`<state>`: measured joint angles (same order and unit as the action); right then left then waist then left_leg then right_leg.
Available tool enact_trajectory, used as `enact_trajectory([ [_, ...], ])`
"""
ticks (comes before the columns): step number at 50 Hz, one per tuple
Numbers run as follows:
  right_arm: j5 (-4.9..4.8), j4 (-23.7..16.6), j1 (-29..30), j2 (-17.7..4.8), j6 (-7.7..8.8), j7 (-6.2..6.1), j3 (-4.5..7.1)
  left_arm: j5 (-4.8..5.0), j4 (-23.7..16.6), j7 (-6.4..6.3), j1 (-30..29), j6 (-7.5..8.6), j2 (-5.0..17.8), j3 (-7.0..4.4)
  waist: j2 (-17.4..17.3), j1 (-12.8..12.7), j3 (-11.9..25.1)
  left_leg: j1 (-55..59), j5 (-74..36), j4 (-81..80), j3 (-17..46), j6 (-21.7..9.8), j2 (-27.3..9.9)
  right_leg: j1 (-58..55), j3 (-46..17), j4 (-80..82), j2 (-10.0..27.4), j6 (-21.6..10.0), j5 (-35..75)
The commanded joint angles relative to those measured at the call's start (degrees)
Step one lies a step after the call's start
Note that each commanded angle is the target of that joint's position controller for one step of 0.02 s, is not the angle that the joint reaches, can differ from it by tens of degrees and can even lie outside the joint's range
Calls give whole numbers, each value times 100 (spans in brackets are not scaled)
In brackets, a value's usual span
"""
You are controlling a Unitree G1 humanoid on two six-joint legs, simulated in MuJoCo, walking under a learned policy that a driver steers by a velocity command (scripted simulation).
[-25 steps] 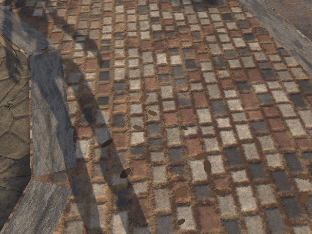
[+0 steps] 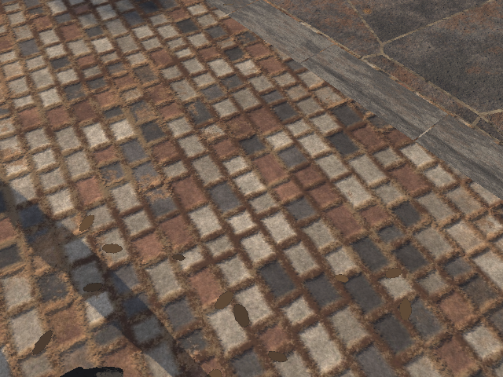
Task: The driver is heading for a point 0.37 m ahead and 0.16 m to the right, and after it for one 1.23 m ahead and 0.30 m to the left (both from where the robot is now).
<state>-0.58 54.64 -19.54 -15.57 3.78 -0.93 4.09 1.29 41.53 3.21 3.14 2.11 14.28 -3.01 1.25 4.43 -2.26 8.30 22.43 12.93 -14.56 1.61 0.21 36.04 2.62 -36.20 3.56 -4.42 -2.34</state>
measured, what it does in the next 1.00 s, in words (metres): walks ahead: right foot, then left foot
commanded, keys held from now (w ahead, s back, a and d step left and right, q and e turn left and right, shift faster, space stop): w+e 0.28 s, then q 0.72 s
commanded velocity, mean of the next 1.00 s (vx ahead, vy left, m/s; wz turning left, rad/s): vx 0.25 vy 0.00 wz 0.01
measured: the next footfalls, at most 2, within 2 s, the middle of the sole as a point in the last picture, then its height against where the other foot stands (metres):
right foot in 0.06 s outside the picture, level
left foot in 0.52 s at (231, 361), level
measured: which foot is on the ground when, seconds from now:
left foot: down 0.00-0.06, up 0.08-0.50, down 0.52-0.96, up 0.98-1.00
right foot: up 0.00-0.04, down 0.06-0.54, up 0.56-0.92, down 0.94-1.00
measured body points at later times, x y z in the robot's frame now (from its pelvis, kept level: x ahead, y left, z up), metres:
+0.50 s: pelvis +0.28 -0.02 +0.01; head +0.31 -0.03 +0.46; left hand +0.40 +0.25 -0.10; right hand +0.44 -0.30 -0.09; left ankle +0.47 +0.07 -0.71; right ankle +0.17 -0.10 -0.72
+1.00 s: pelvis +0.38 -0.05 +0.01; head +0.41 -0.07 +0.46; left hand +0.50 +0.24 -0.08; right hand +0.55 -0.33 -0.10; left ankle +0.45 +0.06 -0.71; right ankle +0.42 -0.17 -0.73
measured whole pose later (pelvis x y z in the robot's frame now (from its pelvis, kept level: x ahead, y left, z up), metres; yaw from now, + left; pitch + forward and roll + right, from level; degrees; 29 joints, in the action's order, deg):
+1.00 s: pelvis +0.38 -0.05 +0.01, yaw +5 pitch +2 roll +0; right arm -1.0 40.3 -9.3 -18.2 -2.6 -1.4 4.9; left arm -1.6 41.3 -1.7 10.6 0.9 16.0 -3.5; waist -2.3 1.1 -1.5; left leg -25.8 19.1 37.4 10.5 -0.8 7.7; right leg 18.6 -3.7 -29.9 -1.3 0.2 -11.8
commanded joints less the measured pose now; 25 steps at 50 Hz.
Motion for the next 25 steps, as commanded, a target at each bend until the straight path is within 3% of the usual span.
enact_trajectory([
  [1,-33,-362,232,-1227,-92,-78,262,24,-395,59,441,19,748,-285,-653,-733,341,-154,-6668,1475,187,-712,-1605,-1143,470,-26,-566,-366,-713],
  [2,-45,-408,324,-1230,-127,-98,246,38,-183,6,1331,0,1042,-458,-574,-1228,791,-681,-6491,2665,91,-553,-1435,-2476,435,312,-772,-581,-484],
  [3,66,-521,236,-1056,-85,-104,168,37,9,-138,2192,-82,1513,-647,69,-1526,1315,-2107,-4557,4464,86,-307,-1164,-4229,-746,472,-124,-890,-712],
  [4,151,-840,-220,-199,100,12,-107,92,-162,-171,1807,-44,1986,-683,1489,-785,1908,-4648,722,6748,700,60,196,-6017,-4288,1325,1431,-2124,-1712],
  [5,-57,-934,344,-741,387,126,-9,-9,-246,-155,1999,7,1493,-518,704,-1182,2376,-5242,886,7122,2032,-119,87,-6123,-5038,2031,1601,-2070,-2199],
  [6,-257,-1113,898,-918,498,169,38,-73,-211,-156,1815,82,1209,-436,451,-1191,1559,-5513,439,6891,2020,-293,-197,-5504,-4115,2065,1392,-1713,-1809],
  [7,-192,-1137,951,-806,534,132,11,-59,-239,-139,1430,150,1075,-392,-150,-846,927,-5288,0,6225,2009,-332,-468,-4497,-3378,2083,1120,-1496,-1069],
  [8,-38,-1047,923,-844,496,79,55,-65,-311,-155,1073,183,875,-332,-214,-631,718,-4879,-198,5669,2003,-298,-661,-3799,-2833,2120,890,-1338,-490],
  [9,14,-1015,787,-860,417,78,84,-130,-411,-179,862,191,821,-296,-100,-441,547,-4492,-342,5447,2022,-253,-751,-3234,-2563,2241,735,-1295,-113],
  [12,139,-1091,777,-687,219,67,75,-79,-417,-246,911,225,956,-325,-64,-300,390,-4194,-674,4695,1875,29,-728,-2437,-2158,2474,571,-1332,418],
  [14,166,-1263,1244,-576,177,42,30,-69,-375,-324,1091,222,1100,-367,-4,-425,215,-4320,-1353,3911,1815,187,-635,-2199,-1915,2534,414,-1245,358],
  [17,173,-1306,1648,-371,226,120,-73,-99,-246,-395,1218,173,959,-308,219,-638,187,-3723,-2753,2490,1560,194,-387,-1995,-1070,2249,37,-825,1415],
  [18,154,-1334,1770,-334,262,165,-96,-105,-150,-400,1404,163,929,-291,261,-760,272,-3500,-3265,2280,1495,156,-297,-2030,-1018,2198,61,-738,1446],
  [20,99,-1360,1879,-402,281,224,-90,-121,-11,-401,1537,153,897,-252,350,-838,317,-3424,-3563,1990,1528,23,-254,-2338,-1062,2056,215,-648,1399],
  [22,96,-1384,1923,-533,280,271,-59,-158,74,-402,1521,138,885,-230,369,-824,337,-3547,-3150,1777,1596,-166,-232,-2829,-1152,1743,433,-594,1577],
  [24,104,-1356,1736,-699,287,311,-4,-177,141,-413,1422,113,934,-242,383,-669,397,-3451,-2583,1663,1602,-376,-163,-3187,-1215,1310,594,-510,1954],
  [25,120,-1256,1391,-777,294,315,38,-162,140,-430,1273,96,941,-241,359,-444,502,-3080,-2586,1430,1509,-496,-44,-3252,-1117,876,501,-400,2387],
])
